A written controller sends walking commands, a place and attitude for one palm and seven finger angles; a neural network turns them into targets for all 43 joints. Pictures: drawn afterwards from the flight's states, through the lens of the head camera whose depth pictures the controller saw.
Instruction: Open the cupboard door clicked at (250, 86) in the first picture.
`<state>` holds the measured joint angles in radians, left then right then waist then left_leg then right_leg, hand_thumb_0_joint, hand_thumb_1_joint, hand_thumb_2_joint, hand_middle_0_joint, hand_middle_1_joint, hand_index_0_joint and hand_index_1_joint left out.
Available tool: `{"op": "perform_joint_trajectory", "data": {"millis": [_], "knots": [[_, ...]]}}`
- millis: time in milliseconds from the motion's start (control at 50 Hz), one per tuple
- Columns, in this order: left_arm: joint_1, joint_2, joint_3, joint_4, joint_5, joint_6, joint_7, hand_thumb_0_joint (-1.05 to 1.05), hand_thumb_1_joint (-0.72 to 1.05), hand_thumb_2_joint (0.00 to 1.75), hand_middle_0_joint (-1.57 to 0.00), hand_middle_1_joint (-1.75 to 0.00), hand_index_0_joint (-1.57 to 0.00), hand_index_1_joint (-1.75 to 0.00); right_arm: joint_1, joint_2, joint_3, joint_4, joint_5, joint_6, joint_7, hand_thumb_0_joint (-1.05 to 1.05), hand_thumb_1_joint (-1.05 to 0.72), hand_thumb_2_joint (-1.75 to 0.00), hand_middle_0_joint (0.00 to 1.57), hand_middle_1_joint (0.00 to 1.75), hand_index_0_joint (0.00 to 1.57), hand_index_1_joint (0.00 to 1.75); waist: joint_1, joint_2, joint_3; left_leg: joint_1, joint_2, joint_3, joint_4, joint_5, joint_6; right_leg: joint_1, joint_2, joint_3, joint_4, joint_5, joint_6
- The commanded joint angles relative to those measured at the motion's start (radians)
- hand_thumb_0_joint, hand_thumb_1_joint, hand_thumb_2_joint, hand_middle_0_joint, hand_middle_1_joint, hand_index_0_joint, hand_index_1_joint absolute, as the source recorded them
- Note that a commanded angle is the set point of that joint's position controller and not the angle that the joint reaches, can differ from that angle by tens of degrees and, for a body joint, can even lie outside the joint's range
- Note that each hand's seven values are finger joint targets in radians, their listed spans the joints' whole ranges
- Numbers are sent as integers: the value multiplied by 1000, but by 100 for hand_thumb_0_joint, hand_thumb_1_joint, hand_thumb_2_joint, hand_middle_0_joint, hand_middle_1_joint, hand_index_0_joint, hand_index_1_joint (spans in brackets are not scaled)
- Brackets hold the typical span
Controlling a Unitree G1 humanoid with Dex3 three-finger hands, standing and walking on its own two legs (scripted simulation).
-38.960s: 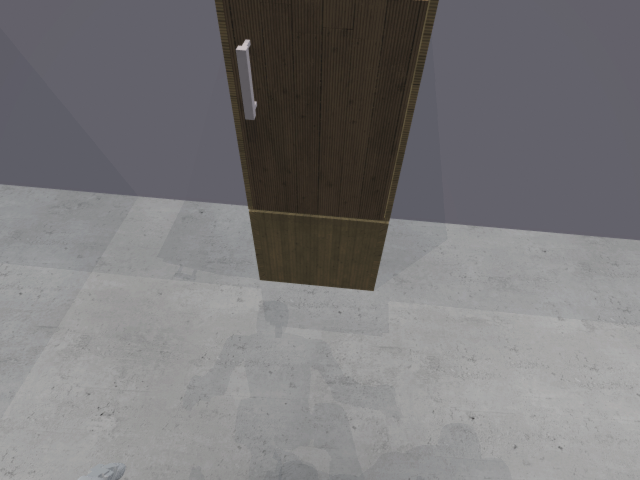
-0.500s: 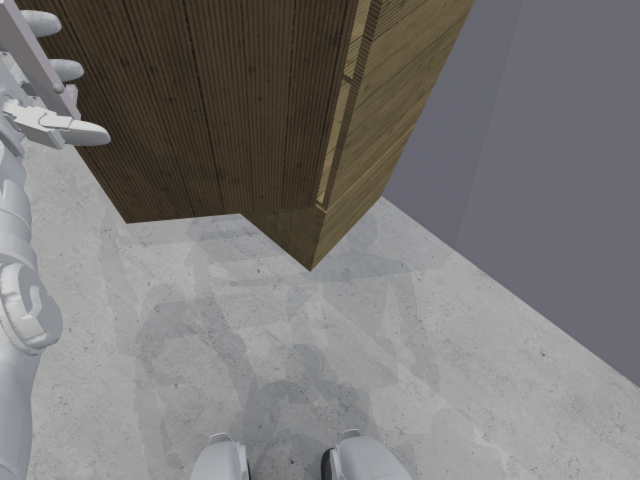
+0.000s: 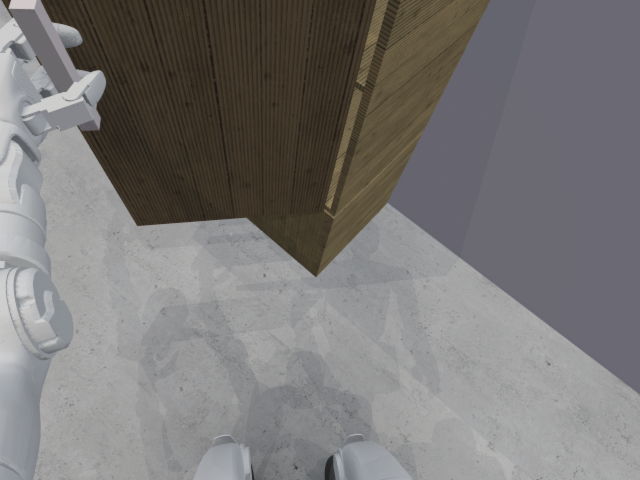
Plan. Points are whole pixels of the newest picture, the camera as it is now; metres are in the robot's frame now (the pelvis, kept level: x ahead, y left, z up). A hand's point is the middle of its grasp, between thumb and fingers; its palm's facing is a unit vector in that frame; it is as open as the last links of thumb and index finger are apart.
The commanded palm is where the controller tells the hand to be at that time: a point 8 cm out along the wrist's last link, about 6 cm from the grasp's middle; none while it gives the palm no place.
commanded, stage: close the thumb around the handle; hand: left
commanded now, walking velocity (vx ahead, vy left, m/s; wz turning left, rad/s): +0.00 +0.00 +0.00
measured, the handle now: (65, 60) +0.59 +0.24 +0.12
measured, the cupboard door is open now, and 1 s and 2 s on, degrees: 50 77 93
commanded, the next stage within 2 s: pull the door open along its arc in 0.18 s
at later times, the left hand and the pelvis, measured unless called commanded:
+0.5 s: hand (81, 100) +0.52 +0.22 +0.12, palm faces +0.05 -1.00 +0.01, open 5.7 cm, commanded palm +0.48 +0.25 +0.12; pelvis +0.00 +0.00 +0.00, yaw -1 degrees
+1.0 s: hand (142, 210) +0.38 +0.14 +0.12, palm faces +0.37 -0.93 +0.05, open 6.1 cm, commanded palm +0.32 +0.20 +0.12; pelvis +0.01 -0.02 +0.02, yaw +1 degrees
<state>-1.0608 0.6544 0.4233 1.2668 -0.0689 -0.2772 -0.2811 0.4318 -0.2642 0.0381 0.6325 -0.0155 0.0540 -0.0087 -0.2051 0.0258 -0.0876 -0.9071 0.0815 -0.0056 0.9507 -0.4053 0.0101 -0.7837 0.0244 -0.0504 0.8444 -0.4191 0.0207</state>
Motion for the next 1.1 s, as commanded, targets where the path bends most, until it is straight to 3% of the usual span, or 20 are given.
{"op": "perform_joint_trajectory", "data": {"millis": [0, 80, 120, 180, 280, 480, 540, 560, 660, 680, 700, 740, 780, 840, 880, 920, 940, 1000, 1020, 1080], "knots": [[-450, 263, 49, -237, -15, -82, 2, 0, 90, 90, -40, -135, -40, -135, 207, -205, -70, -24, -1, -7, -15, 0, -90, -90, 20, 30, 20, 30, -3, 199, -501, 547, -30, -60, -69, 469, 9, 29, 50, -6, -74, 350, -32], [-451, 247, 26, -233, -10, -68, 0, 0, 90, 90, -40, -135, -40, -135, 200, -202, -67, -33, 3, -2, -13, 0, -90, -90, 20, 30, 20, 30, -8, 189, -471, 508, -34, -51, -74, 433, 14, 39, 51, -4, -78, 347, -28], [-435, 284, 65, -232, -12, -67, 9, 0, 90, 90, -40, -135, -40, -135, 206, -205, -67, -38, 1, 1, -15, 0, -90, -90, 20, 30, 20, 30, 1, 169, -476, 495, -35, -49, -74, 435, 16, 56, 51, -3, -75, 350, -30], [-435, 272, 49, -208, -11, -60, 8, 0, 90, 90, -40, -135, -40, -135, 198, -204, -66, -39, 5, 0, -16, 0, -90, -90, 20, 30, 20, 30, -6, 152, -450, 461, -36, -43, -78, 390, 18, 63, 49, 1, -85, 337, -26], [-484, 274, 39, -239, -5, -75, 11, 0, 90, 90, -40, -135, -40, -135, 205, -204, -67, -30, 2, -5, -18, 0, -90, -90, 20, 30, 20, 30, -17, 191, -465, 503, -31, -50, -77, 401, 14, 33, 50, 0, -86, 323, -27], [-181, 208, 61, -343, -63, -69, -21, 0, 90, 90, -40, -135, -40, -135, 167, -194, -80, -79, 14, 5, -7, 0, -90, -90, 20, 30, 20, 30, 69, 139, -506, 492, -43, -13, -102, 450, 17, 174, 53, 1, -84, 427, -30], [-46, 159, 59, -431, -96, -61, -22, 0, 90, 90, -40, -135, -40, -135, 136, -188, -88, -104, 24, 6, -1, 0, -90, -90, 20, 30, 20, 30, 94, 107, -503, 495, -48, 3, -117, 467, 21, 227, 53, 2, -91, 472, -30], [16, 121, 44, -441, -109, -50, -22, 0, 90, 90, -40, -135, -40, -135, 123, -182, -88, -113, 27, 7, 1, 0, -90, -90, 20, 30, 20, 30, 101, 80, -470, 478, -49, 9, -126, 455, 22, 240, 52, -2, -97, 476, -29], [281, 9, 0, -672, -157, -22, -3, 0, 90, 90, -40, -135, -40, -135, 40, -161, -94, -170, 47, -4, 10, 0, -90, -90, 20, 30, 20, 30, 156, 95, -438, 508, -56, 25, -163, 486, 17, 311, 44, -6, -103, 516, -33], [332, -2, 4, -701, -168, -12, 3, 0, 90, 90, -40, -135, -40, -135, 26, -160, -94, -177, 51, -7, 9, 0, -90, -90, 20, 30, 20, 30, 159, 62, -413, 502, -56, 29, -168, 487, 19, 323, 43, -4, -108, 531, -32], [337, -10, 135, -772, -224, 7, 135, 0, 90, 90, -40, -135, -40, -135, -4, -131, -93, -185, 44, -20, 10, 0, -90, -90, 20, 30, 20, 30, 236, 3, -403, 447, -63, 31, -180, 477, 12, 360, 41, -17, -120, 520, -25], [457, -124, 72, -853, -196, 40, 277, 0, 90, 90, -40, -135, -40, -135, -39, -118, -90, -188, 43, -46, 19, 0, -90, -90, 20, 30, 20, 30, 223, 18, -347, 449, -64, 36, -204, 461, 1, 369, 38, -23, -119, 508, -24], [558, -209, 19, -974, -143, 60, 385, 0, 90, 90, -40, -135, -40, -135, -62, -105, -89, -193, 36, -57, 33, 0, -90, -90, 20, 30, 20, 30, 229, 28, -354, 483, -63, 41, -211, 506, -3, 386, 32, -26, -115, 531, -26], [586, -266, -17, -1092, -67, 84, 537, 0, 90, 90, -40, -135, -40, -135, -104, -92, -89, -189, 18, -53, 35, 0, -90, -90, 20, 30, 20, 30, 225, -1, -349, 496, -62, 41, -220, 504, -6, 421, 24, -20, -118, 550, -28], [638, -351, -99, -1147, -25, 103, 593, 0, 90, 90, -40, -135, -40, -135, -135, -81, -87, -196, 10, -46, 36, 0, -90, -90, 20, 30, 20, 30, 220, 0, -336, 515, -63, 44, -231, 478, -8, 431, 17, -18, -130, 535, -32], [624, -367, -133, -1163, 12, 115, 636, 0, 90, 90, -40, -135, -40, -135, -157, -80, -85, -190, 1, -31, 25, 0, -90, -90, 20, 30, 20, 30, 202, -55, -291, 513, -63, 39, -242, 424, -5, 435, 11, -9, -155, 503, -32], [631, -392, -155, -1182, 22, 120, 652, 0, 90, 90, -40, -135, -40, -135, -183, -73, -83, -199, -1, -28, 20, 0, -90, -90, 20, 30, 20, 30, 210, -38, -286, 518, -66, 44, -250, 401, -5, 442, 5, -4, -165, 494, -31], [646, -478, -227, -1218, 28, 127, 692, 0, 90, 90, -40, -135, -40, -135, -233, -55, -73, -199, -7, -20, 6, 0, -90, -90, 20, 30, 20, 30, 206, -54, -258, 540, -72, 45, -264, 353, -6, 451, -5, 3, -196, 455, -31], [650, -471, -217, -1213, 32, 128, 711, 0, 90, 90, -40, -135, -40, -135, -244, -52, -72, -196, -10, -18, 0, 0, -90, -90, 20, 30, 20, 30, 204, -79, -232, 535, -70, 42, -268, 335, -4, 450, -7, 7, -213, 434, -29], [695, -541, -288, -1256, 48, 127, 735, 0, 90, 90, -40, -135, -40, -135, -276, -39, -65, -199, -19, -15, -3, 0, -90, -90, 20, 30, 20, 30, 212, -51, -223, 557, -77, 45, -279, 326, -5, 462, -18, 12, -225, 435, -30]]}}
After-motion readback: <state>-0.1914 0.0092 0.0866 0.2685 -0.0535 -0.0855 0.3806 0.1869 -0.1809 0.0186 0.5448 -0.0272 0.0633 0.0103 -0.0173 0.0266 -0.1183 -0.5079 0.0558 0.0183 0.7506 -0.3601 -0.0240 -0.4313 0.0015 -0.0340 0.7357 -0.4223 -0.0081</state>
